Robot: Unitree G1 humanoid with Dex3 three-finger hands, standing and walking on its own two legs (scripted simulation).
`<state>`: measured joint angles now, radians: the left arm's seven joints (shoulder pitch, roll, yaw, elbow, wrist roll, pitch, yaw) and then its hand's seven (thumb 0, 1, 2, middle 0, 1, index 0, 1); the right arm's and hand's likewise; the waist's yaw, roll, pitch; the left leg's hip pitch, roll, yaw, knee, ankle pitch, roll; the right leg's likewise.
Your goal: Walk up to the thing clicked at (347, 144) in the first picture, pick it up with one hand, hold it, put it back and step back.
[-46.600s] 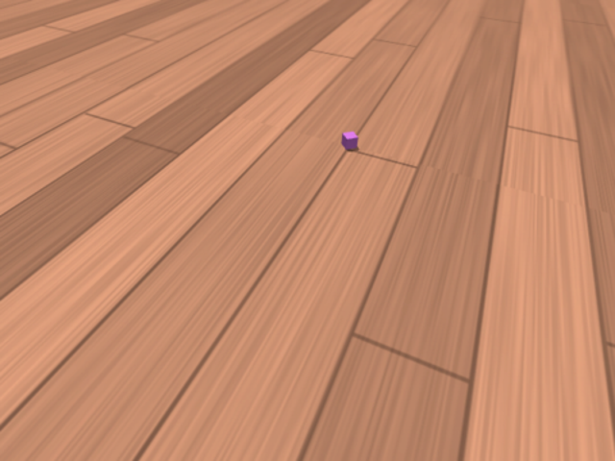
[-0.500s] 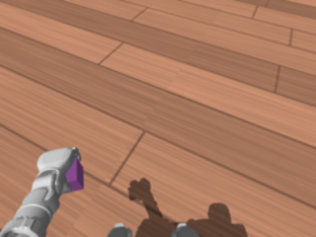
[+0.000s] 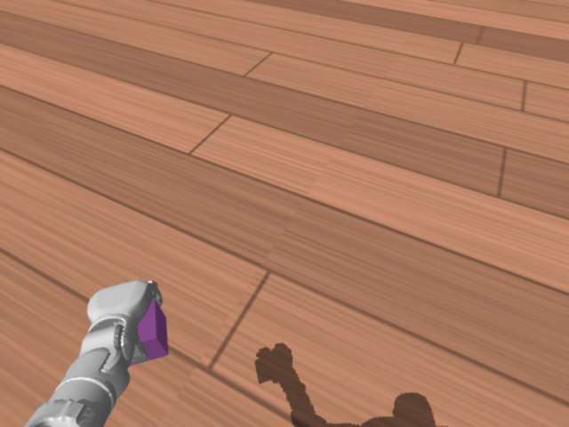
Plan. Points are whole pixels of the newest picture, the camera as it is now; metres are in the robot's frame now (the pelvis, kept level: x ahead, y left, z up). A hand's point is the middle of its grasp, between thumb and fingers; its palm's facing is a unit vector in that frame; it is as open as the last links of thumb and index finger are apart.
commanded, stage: hold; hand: left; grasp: from above
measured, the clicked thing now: (140, 332) +0.34 +0.23 -0.11
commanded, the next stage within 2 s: crouch in 1.88 s
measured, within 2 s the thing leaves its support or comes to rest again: neither
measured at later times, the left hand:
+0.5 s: hand (125, 322) +0.32 +0.23 -0.03, palm faces -0.42 -0.11 -0.90, open 9.8 cm
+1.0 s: hand (122, 330) +0.30 +0.22 -0.01, palm faces -0.41 -0.10 -0.91, open 9.8 cm
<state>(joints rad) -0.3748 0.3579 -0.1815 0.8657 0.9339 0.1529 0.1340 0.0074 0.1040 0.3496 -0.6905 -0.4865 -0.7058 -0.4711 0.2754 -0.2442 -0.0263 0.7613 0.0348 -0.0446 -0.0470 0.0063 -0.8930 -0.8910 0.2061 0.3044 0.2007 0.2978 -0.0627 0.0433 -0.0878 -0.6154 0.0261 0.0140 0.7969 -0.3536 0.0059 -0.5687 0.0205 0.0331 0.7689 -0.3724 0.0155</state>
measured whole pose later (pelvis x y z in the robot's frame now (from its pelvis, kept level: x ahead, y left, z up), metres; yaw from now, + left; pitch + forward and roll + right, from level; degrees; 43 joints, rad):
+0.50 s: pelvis +0.01 +0.00 +0.02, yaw +0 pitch +5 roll -1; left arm -0.33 0.35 -0.22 0.75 0.95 0.19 0.03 0.01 0.10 0.35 -0.69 -0.49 -0.71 -0.47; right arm 0.25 -0.26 -0.02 0.72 0.05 -0.02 -0.03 0.01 -0.89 -0.89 0.21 0.30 0.20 0.30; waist -0.03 0.05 -0.07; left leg -0.42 0.02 0.03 0.64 -0.30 0.01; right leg -0.38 0.01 0.05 0.62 -0.32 0.02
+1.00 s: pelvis +0.00 +0.00 +0.03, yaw +0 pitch +2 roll +0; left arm -0.29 0.35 -0.24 0.66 0.95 0.18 0.00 0.01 0.11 0.35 -0.69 -0.49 -0.70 -0.47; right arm 0.21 -0.26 -0.01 0.70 0.06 -0.01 -0.03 0.01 -0.90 -0.89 0.20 0.30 0.20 0.30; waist 0.00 0.06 -0.03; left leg -0.33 0.01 0.03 0.54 -0.24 0.01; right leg -0.31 0.01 0.05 0.54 -0.27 0.01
